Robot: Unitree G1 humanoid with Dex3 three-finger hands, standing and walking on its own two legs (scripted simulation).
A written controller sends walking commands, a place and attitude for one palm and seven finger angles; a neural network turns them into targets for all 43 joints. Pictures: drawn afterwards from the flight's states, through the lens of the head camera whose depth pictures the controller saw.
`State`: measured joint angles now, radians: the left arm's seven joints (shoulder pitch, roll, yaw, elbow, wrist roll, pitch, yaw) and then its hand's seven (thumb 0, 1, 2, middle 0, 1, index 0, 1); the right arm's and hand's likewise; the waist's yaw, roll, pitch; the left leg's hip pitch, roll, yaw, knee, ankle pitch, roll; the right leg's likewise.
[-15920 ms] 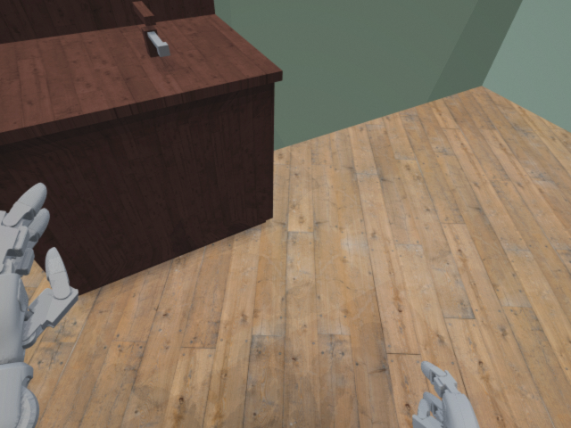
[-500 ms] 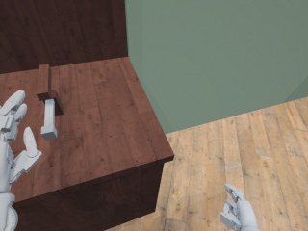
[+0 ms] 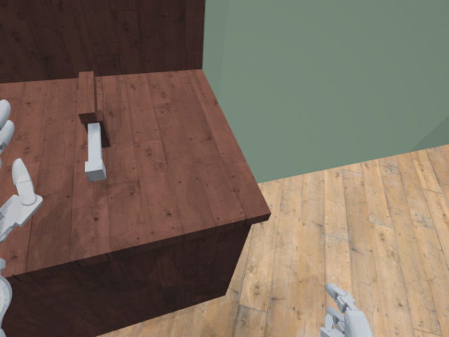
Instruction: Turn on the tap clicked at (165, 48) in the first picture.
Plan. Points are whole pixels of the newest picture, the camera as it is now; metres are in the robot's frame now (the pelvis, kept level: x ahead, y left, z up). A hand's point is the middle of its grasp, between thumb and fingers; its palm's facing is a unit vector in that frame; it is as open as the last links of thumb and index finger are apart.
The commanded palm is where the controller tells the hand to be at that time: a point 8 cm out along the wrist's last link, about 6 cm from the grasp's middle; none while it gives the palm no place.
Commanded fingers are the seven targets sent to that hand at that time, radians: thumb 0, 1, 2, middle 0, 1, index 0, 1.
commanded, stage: come to a stop and stand still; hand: left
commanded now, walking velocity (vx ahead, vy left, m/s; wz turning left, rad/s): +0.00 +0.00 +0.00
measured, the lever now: (95, 170) +0.35 +0.27 +0.08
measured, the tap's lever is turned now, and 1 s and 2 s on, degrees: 0 0 0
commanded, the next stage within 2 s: look again from close up in 0.32 s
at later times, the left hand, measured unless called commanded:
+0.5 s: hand (54, 192) +0.24 +0.26 +0.17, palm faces +0.40 -0.85 -0.33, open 7.4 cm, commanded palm +0.19 +0.29 +0.18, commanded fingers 0.00 0.90 0.90 -0.20 -0.30 -0.20 -0.30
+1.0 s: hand (63, 197) +0.24 +0.25 +0.16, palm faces +0.40 -0.84 -0.36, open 7.4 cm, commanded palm +0.18 +0.27 +0.18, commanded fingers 0.00 0.90 0.90 -0.20 -0.30 -0.20 -0.30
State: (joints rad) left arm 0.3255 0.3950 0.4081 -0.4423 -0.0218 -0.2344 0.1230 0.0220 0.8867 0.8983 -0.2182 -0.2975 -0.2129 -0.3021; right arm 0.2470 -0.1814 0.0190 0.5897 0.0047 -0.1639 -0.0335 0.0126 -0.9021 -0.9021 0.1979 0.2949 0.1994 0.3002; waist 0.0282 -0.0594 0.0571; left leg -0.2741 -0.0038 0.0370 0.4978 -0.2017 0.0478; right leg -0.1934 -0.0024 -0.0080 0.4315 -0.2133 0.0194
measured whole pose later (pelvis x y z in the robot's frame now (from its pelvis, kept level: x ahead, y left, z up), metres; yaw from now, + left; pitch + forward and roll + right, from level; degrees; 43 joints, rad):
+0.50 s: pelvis +0.02 +0.01 +0.00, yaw +0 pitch -1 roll -2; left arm 0.40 0.35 0.35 -0.48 -0.03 -0.21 0.11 0.02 0.89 0.90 -0.21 -0.30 -0.21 -0.30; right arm 0.18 -0.19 0.01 0.57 0.01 -0.12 -0.03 0.01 -0.90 -0.90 0.20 0.30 0.20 0.30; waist 0.03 -0.04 0.04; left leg -0.23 -0.02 0.05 0.47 -0.22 0.06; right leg -0.14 -0.01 0.00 0.38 -0.22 0.04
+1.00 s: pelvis +0.02 +0.00 +0.00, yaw -1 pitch -1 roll -1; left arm 0.41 0.36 0.36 -0.46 -0.05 -0.17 0.12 0.02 0.89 0.90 -0.21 -0.30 -0.21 -0.30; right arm 0.19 -0.17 0.01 0.56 0.02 -0.09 -0.04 0.01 -0.90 -0.90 0.20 0.29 0.20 0.30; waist 0.03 -0.02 0.06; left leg -0.22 -0.01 0.05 0.44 -0.20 0.04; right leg -0.16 -0.01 0.01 0.40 -0.22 0.02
